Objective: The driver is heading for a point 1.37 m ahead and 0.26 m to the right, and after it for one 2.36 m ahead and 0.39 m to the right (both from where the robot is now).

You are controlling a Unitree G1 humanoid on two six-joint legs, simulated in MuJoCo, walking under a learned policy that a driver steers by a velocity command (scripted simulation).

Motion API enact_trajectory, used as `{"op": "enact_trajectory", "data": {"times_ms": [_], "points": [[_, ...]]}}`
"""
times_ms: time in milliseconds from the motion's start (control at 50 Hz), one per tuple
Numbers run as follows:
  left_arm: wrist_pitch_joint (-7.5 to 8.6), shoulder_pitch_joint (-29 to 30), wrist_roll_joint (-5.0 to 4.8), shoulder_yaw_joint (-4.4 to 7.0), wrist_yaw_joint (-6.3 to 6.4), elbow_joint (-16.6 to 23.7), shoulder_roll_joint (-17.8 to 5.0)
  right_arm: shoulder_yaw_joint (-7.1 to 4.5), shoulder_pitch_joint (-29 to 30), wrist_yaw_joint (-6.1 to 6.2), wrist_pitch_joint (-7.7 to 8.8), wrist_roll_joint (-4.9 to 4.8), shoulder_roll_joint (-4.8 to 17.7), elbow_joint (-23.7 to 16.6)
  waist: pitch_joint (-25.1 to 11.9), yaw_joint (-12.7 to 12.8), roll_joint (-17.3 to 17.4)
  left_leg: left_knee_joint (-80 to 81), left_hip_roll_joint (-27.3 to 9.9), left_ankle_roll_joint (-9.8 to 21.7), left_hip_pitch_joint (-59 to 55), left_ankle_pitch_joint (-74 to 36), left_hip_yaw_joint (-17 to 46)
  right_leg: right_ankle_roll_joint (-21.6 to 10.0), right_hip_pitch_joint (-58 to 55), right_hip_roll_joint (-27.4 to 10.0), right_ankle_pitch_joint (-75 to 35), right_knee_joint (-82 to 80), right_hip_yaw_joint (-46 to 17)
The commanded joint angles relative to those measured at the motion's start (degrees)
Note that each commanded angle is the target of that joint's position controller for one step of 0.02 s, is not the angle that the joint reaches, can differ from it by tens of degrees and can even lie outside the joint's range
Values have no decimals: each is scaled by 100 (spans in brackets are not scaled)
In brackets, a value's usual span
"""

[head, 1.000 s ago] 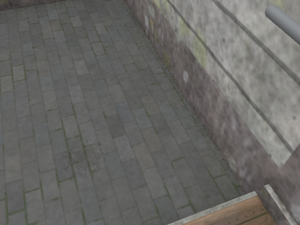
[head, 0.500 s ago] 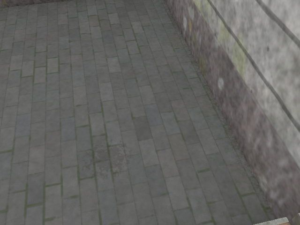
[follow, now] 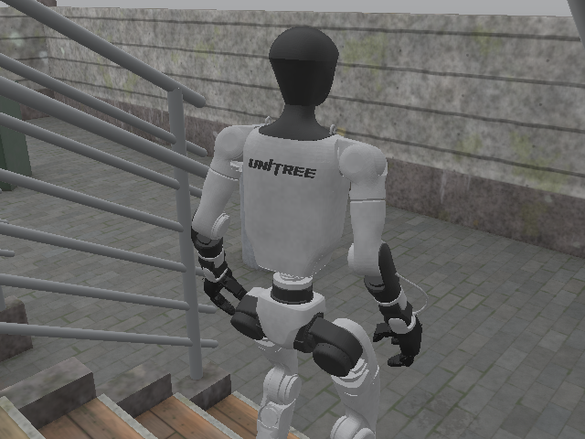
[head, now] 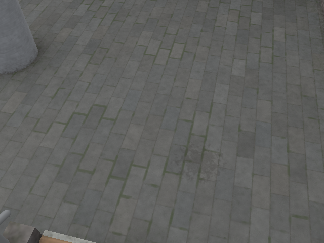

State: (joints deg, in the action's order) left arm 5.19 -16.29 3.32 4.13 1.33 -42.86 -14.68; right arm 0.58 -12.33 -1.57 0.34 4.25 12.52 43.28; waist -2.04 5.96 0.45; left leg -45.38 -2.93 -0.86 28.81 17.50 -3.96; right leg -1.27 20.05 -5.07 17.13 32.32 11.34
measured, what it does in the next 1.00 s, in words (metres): goes down: left foot, then right foot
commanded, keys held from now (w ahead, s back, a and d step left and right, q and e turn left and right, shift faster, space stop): no key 0.20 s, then w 0.80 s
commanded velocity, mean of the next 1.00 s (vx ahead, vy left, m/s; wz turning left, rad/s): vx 0.29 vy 0.00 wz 0.07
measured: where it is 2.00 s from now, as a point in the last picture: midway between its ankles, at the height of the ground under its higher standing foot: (198, 193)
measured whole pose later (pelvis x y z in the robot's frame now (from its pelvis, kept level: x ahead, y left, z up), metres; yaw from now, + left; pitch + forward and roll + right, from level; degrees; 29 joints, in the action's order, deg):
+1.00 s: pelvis +0.27 -0.01 -0.16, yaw +1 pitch +1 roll -1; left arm 6.1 -23.0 4.5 0.0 -5.6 -55.0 -12.9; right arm -1.7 -14.5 -3.8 5.6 6.2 14.0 51.3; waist -1.9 0.1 0.8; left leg -33.9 1.8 5.5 18.0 18.3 -2.5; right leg -3.1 23.8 5.5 41.5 102.3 -2.9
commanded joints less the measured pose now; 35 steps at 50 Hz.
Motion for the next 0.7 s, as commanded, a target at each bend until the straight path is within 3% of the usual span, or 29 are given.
{"op": "enact_trajectory", "data": {"times_ms": [20, 40, 60, 80, 100, 120, 140, 160, 200, 220, 240, 260, 280, 300, 320, 340, 360, 380, 440, 500, 540, 560, 580, 600, 620, 640, 660, 680, 700], "points": [[48, 685, 24, 265, 12, 399, -1029, -261, -425, 60, 205, -280, 547, -181, -381, -560, -415, 1971, 354, 402, -1263, -1305, -136, -900, -380, -1498, -1077, -425, -1581], [67, 426, 102, 137, -86, 212, -616, -393, -752, 74, 269, -242, 641, -92, -739, -741, 54, 2097, 107, 672, -2821, -2558, 272, -439, 522, -1027, -494, 563, -967], [81, 50, 54, 13, -153, 579, -14, -645, -1450, 185, 364, -138, 1664, -128, -1485, -659, 1560, 2044, -1638, 2196, -4514, -5671, 2275, 215, 2220, 76, 2468, 2542, -188], [59, 104, -213, 162, -178, 500, -395, -599, -1973, -103, 484, 183, 1380, -11, -939, -1150, 197, 2285, -2005, 2396, -4069, -4073, 3075, 360, 2894, 501, 2541, 2557, -1783], [-22, 322, -298, 181, -150, 375, -454, -613, -1703, -264, 498, 84, 1091, 156, -208, -1145, 154, 2366, -1790, 2077, -3538, -3215, 2485, 411, 3285, 419, 2110, 2864, -1930], [-61, 231, -213, 247, -94, 204, -656, -543, -1194, -368, 467, -225, 867, 132, -132, -826, 415, 2327, -1540, 1834, -2987, -2857, 2073, 439, 3198, 266, 1772, 3294, -1760], [-74, -161, -42, 264, -85, -66, -685, -479, -736, -434, 430, -456, 654, 35, -188, -521, 453, 2322, -1329, 1680, -2290, -2750, 1713, 495, 2787, 106, 1414, 3590, -1671], [-103, -591, 86, 192, -148, -344, -466, -443, -491, -499, 395, -463, 555, 9, -44, -270, 460, 2346, -1157, 1542, -1341, -2598, 1487, 543, 2203, 26, 887, 3882, -1618], [-169, -1096, 133, 50, -392, -742, -21, -331, -53, -513, 358, -245, 298, -14, -111, -132, 43, 2233, -664, 1278, -252, -2185, 950, 679, 1327, 13, -311, 3968, -1439], [-175, -1116, 135, 67, -505, -802, -117, -380, -127, -473, 357, -201, 526, 64, -47, -217, 128, 2365, -530, 1294, 75, -1029, 790, 644, 1109, 63, -416, 3888, -1165], [-177, -901, 184, 122, -524, -763, -364, -526, -648, -367, 358, -169, 943, 280, 144, -554, 414, 2683, -607, 1562, 59, 570, 1053, 533, 1351, 228, -76, 4047, -920], [-172, -632, 231, 154, -475, -688, -521, -585, -1183, -244, 388, -130, 1091, 525, 306, -819, 565, 2887, -905, 1832, -355, 1555, 1695, 427, 1991, 281, 276, 4096, -969], [-173, -221, 174, 149, -341, -584, -555, -480, -1549, -174, 460, -147, 792, 702, 424, -994, 533, 2990, -1303, 2015, -1354, 2077, 2478, 347, 3061, 110, 313, 3466, -1447], [-149, -20, 141, 65, -196, -525, -404, -357, -1745, -126, 531, -134, 426, 810, 279, -1093, 563, 2982, -1547, 2104, -2065, 2063, 2925, 293, 3464, 39, 264, 2978, -1704], [-93, 37, 216, -32, -104, -546, -245, -276, -1650, -86, 592, -37, 283, 798, 70, -1109, 617, 2832, -1487, 2122, -2192, 1879, 2866, 231, 3339, 90, 248, 3158, -1679], [-69, 92, 237, -96, -82, -554, -128, -265, -1490, -86, 609, -59, 296, 809, 40, -1054, 538, 2802, -1449, 2141, -2101, 1798, 2728, 178, 3236, 108, 330, 3156, -1579], [-57, -155, 302, -155, -123, -661, -97, -267, -1298, -54, 592, 24, 304, 812, 62, -924, 509, 2673, -1359, 2018, -1711, 1538, 2546, 124, 2884, 60, 111, 3464, -1557], [-36, -204, 337, -167, -180, -738, -91, -253, -1302, -56, 575, 7, 305, 854, 129, -934, 355, 2603, -1200, 1983, -1357, 1408, 2280, 105, 2649, 80, 19, 3526, -1395], [25, -229, 319, -226, -300, -733, 1, -191, -1601, 4, 586, 29, 206, 1159, 197, -999, 313, 2151, -978, 1932, -712, 1262, 1851, -21, 1965, 119, 49, 3489, -1047], [46, -112, 324, -258, -223, -571, 63, -173, -1665, 53, 643, 31, 222, 1320, 209, -991, 372, 1582, -1034, 1920, -602, 981, 1954, -77, 1566, 156, 582, 3277, -940], [52, -319, 273, -245, -145, -570, 81, -235, -1442, 46, 670, -46, 366, 1319, 188, -790, 339, 1163, -958, 1811, -287, 674, 1780, -42, 662, 353, 1097, 2731, -693], [86, -1014, 187, -188, -138, -800, 20, -306, -934, -28, 667, -37, 584, 1212, 257, -319, 65, 545, -717, 1719, 483, 633, 1359, -51, -564, 579, 808, 1973, -374], [165, -2290, 96, -65, -137, -1266, -87, -479, -388, -142, 646, -2, 1004, 1042, 312, 334, -384, -678, -346, 1769, 1463, 147, 819, -7, -1926, 991, 643, 1294, 90], [276, -3621, 247, 51, -75, -1698, -505, -540, 289, -248, 678, 127, 763, 598, 2, 824, -1514, -3211, 601, 1365, 2552, 401, 115, -548, -2992, 419, 214, 562, -1337], [393, -3521, 302, -53, -231, -1563, -880, -364, 124, -341, 750, 71, -187, 334, -141, 244, -1518, -4273, 1249, 1205, 3732, 1888, 945, -1472, -3466, -841, -2451, 91, -3949], [409, -3339, 327, -47, -387, -1549, -680, -283, 998, -351, 747, -28, -191, -198, 1003, 423, -781, -3860, 1051, 1119, 5588, 1679, 1854, -2285, -3047, -1845, -1316, -427, -5813], [369, -2537, 196, -157, -491, -1555, -341, -321, 1159, -221, 682, -47, -54, -149, 1321, 14, -250, -3943, 513, 995, 5935, 1078, 1962, -2299, -2617, -1995, -1026, -337, -5433], [299, -1567, 216, -237, -560, -1398, -43, -303, 463, -114, 599, -22, 18, 151, 990, -557, -17, -3786, 99, 823, 5493, 258, 1868, -2068, -1950, -1773, -1200, 18, -4653], [213, -760, 245, -333, -532, -1146, 371, -215, -297, -78, 549, 159, -17, 510, 663, -854, 268, -3346, -56, 705, 4417, -540, 1660, -1871, -795, -1382, -1311, 304, -3834]]}}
